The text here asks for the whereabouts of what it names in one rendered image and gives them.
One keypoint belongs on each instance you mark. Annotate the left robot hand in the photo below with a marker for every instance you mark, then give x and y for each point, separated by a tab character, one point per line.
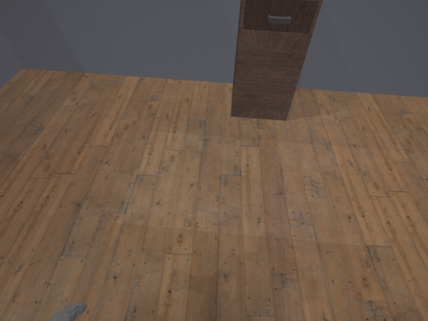
70	312

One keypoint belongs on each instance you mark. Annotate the drawer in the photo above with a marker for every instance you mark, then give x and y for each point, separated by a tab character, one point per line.
257	11

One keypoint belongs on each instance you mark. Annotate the handle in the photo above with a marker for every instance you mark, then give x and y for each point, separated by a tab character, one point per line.
275	19

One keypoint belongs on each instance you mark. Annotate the cabinet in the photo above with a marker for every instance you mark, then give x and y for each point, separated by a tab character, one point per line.
267	69

